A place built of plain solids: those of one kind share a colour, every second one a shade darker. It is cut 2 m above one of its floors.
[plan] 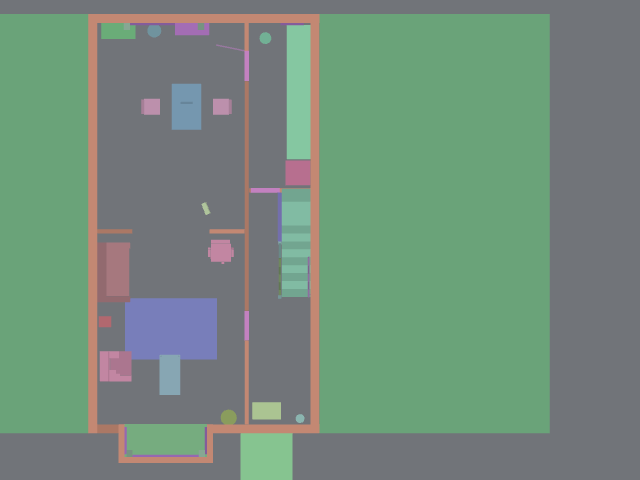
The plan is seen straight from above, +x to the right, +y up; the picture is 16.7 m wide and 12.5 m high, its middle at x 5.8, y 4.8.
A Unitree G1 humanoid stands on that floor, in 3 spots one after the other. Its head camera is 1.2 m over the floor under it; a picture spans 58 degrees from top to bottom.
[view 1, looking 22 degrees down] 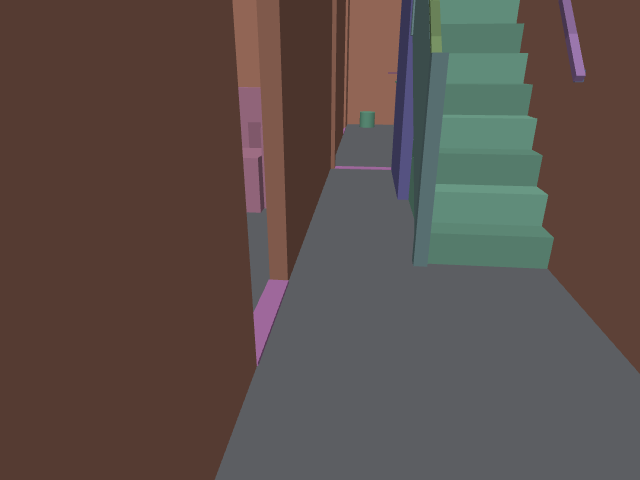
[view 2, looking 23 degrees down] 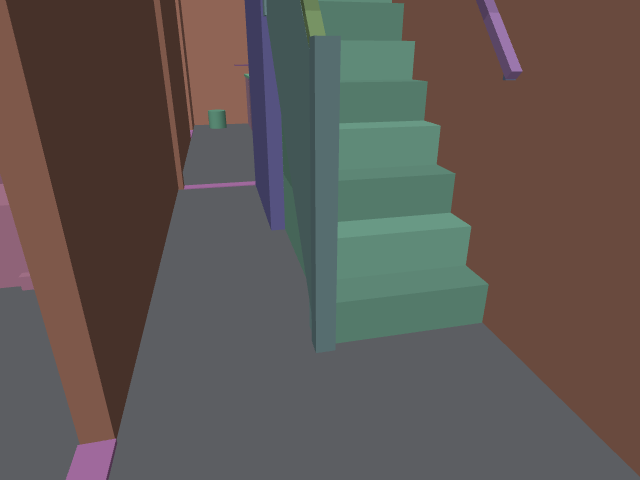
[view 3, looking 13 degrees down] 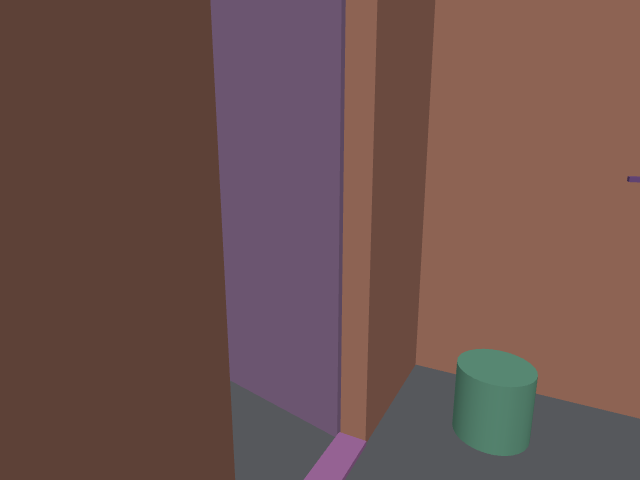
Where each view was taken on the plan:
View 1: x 4.38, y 0.70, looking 96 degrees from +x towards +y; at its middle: ground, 3.20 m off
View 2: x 4.38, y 1.75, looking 77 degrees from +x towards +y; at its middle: flight_guard_newel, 1.69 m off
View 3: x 4.50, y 8.30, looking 118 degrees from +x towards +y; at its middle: door_leaf_kitchen_side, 1.66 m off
